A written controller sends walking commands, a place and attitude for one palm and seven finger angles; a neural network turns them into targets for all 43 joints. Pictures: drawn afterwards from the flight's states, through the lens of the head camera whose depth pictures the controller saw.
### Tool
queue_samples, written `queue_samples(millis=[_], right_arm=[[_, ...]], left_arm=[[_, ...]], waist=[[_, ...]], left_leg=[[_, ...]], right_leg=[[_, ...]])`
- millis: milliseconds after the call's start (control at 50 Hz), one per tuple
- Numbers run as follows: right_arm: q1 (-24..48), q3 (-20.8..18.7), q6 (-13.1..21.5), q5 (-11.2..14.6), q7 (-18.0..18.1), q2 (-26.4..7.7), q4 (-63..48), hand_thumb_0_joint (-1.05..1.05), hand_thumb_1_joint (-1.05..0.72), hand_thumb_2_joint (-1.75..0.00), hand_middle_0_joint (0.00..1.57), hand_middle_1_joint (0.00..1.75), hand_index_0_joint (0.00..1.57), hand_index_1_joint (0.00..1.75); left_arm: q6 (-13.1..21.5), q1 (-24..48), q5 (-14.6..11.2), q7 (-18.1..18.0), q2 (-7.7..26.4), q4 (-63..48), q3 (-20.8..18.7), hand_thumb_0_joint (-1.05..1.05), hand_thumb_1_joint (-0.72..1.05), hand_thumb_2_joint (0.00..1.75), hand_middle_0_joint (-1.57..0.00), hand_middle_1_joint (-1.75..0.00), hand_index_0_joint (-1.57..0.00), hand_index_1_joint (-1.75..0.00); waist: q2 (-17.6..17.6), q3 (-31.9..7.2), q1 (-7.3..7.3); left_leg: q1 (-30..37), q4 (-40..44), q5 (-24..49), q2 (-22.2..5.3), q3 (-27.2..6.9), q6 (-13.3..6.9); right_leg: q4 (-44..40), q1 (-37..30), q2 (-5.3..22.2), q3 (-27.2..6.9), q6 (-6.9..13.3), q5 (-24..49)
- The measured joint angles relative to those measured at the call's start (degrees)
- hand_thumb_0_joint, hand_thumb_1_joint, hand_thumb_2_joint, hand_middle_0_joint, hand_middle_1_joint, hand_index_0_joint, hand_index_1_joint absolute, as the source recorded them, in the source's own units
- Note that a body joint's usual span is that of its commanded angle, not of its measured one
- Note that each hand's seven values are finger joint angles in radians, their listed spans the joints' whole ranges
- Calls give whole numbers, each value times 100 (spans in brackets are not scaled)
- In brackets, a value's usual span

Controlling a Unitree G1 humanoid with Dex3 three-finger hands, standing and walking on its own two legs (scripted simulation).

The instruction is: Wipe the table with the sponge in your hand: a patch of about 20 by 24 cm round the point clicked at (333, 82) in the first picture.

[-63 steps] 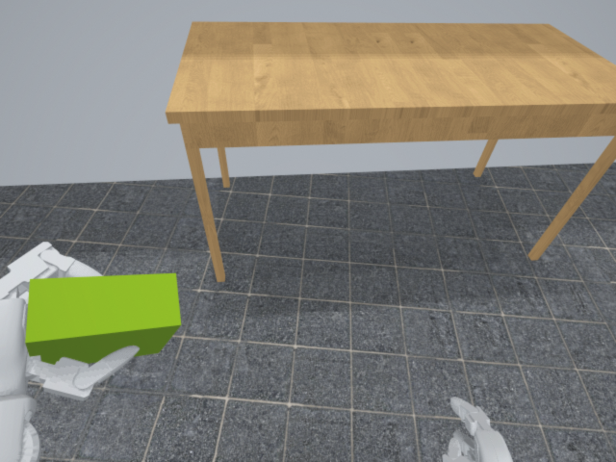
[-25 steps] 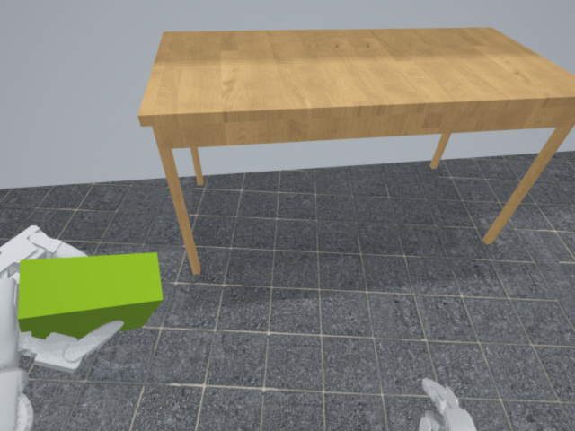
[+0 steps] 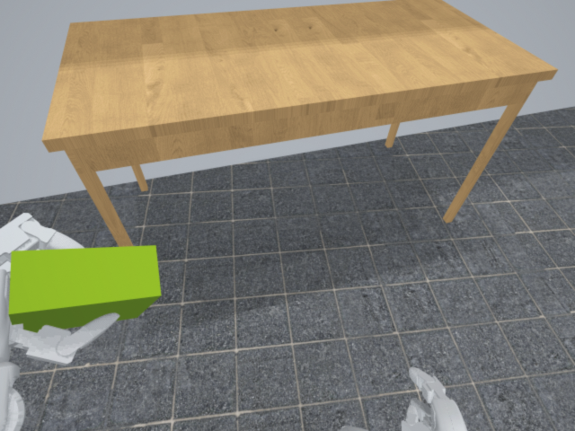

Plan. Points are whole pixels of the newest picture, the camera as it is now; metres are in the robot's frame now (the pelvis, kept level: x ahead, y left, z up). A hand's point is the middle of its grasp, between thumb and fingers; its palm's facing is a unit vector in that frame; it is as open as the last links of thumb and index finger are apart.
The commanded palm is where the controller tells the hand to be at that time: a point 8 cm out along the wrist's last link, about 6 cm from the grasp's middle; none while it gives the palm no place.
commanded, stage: walk to a spot facing it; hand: left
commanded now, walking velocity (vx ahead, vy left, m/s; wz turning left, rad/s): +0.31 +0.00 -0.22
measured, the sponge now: (106, 288) +0.23 +0.21 +0.14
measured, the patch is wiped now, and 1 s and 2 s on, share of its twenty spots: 0.00 0.00 0.00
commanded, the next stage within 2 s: take the last steps up to it in 0.20 s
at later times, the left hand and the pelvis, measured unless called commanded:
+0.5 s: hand (163, 185) +0.36 +0.18 +0.17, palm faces +0.39 -0.79 -0.48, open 9.7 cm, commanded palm +0.31 +0.22 +0.18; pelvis +0.15 -0.05 +0.00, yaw +0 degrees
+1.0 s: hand (233, 136) +0.48 +0.12 +0.16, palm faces +0.38 -0.80 -0.45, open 9.7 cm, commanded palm +0.42 +0.16 +0.18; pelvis +0.25 -0.11 -0.01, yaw -2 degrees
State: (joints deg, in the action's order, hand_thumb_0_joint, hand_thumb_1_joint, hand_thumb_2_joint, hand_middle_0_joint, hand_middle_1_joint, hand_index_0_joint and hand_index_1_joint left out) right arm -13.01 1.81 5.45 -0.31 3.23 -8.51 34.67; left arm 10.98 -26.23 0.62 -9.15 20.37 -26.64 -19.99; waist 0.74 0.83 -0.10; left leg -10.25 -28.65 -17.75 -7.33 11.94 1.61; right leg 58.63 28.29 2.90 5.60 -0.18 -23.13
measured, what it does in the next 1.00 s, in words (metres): walks ahead: right foot, then left foot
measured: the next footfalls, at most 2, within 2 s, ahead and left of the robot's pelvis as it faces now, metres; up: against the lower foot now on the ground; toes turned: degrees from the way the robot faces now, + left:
right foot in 0.16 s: +0.17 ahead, -0.14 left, +0.00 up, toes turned -12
left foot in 0.54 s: +0.28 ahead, +0.08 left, +0.00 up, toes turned +10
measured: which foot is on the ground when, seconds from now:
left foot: down 0.00-0.16, up 0.18-0.52, down 0.54-0.88, up 0.90-1.00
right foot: up 0.00-0.14, down 0.16-0.56, up 0.58-0.84, down 0.86-1.00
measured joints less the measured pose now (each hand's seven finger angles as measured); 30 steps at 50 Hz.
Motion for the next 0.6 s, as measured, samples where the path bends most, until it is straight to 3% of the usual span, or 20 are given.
queue_samples(millis=[60,120,160,200,260,300,380,500,540,560,600], right_arm=[[-49,63,40,-19,-25,92,-60,2,-90,-90,20,30,20,30],[-113,70,28,-17,-19,115,-111,1,-90,-90,20,30,20,30],[-144,33,-13,29,-27,102,-123,1,-90,-90,20,30,21,30],[91,-44,-136,46,-59,-55,72,1,-90,-90,20,30,21,30],[355,-181,-315,63,-127,-280,277,2,-90,-90,20,30,20,30],[388,-264,-393,71,-115,-386,264,2,-90,-90,20,30,20,30],[295,-362,-446,45,-41,-490,128,2,-90,-90,20,30,20,30],[70,-371,-373,17,37,-534,-61,2,-91,-90,19,30,20,30],[14,-354,-341,21,76,-548,-129,2,-90,-90,19,30,20,30],[44,-353,-324,29,105,-500,-132,2,-90,-90,19,30,20,30],[175,-308,-299,34,129,-341,-104,2,-90,-90,19,30,20,30]], left_arm=[[17,-115,5,51,27,-152,30,0,-45,98,-80,-132,-79,-132],[38,-135,-19,101,209,-183,-36,0,-45,98,-80,-132,-79,-132],[29,-50,-21,112,431,-230,-129,0,-45,98,-80,-132,-79,-132],[50,139,-36,135,341,-189,-133,0,-45,98,-80,-132,-79,-132],[70,45,-83,162,162,-256,-146,0,-45,98,-80,-132,-79,-132],[107,-161,-68,157,141,-403,-165,0,-45,98,-80,-132,-79,-132],[235,-527,-83,97,243,-672,-271,0,-45,98,-80,-132,-79,-132],[229,-513,-108,-59,246,-694,-279,0,-45,98,-80,-132,-79,-132],[192,-366,-103,-93,162,-637,-203,0,-45,98,-80,-132,-80,-132],[182,-224,-103,-108,144,-572,-180,0,-45,98,-80,-132,-80,-132],[177,134,-105,-119,88,-279,-124,0,-45,98,-80,-132,-80,-132]], waist=[[-103,103,28],[-243,239,96],[-218,311,153],[-292,488,139],[-278,612,208],[-243,624,263],[-57,569,255],[150,365,19],[109,243,-67],[168,222,-91],[277,209,-119]], left_leg=[[279,173,-75,-151,118,146],[390,-120,-380,-368,105,293],[110,-1025,-771,-488,-28,141],[-548,-2642,-1084,-363,-583,-45],[-1478,-4316,-876,34,-1007,-63],[-1939,-4599,-645,121,-1007,-23],[-2206,-3360,-282,109,-736,-10],[-1444,-931,275,219,-313,-116],[-1001,-314,497,247,-231,-193],[-945,-322,770,275,-202,-235],[-939,-629,566,301,-139,-254]], right_leg=[[-935,19,107,243,-19,335],[-1980,-316,17,501,10,634],[-2423,-586,-27,550,195,1061],[-1912,-464,-60,569,440,891],[-1880,-607,-74,537,497,604],[-2105,-794,-77,563,451,622],[-2552,-1136,-36,582,458,659],[-2592,-1542,10,538,342,348],[-2317,-1601,-31,507,277,81],[-2070,-1578,17,449,243,-87],[-1148,-1304,-6,104,155,-611]])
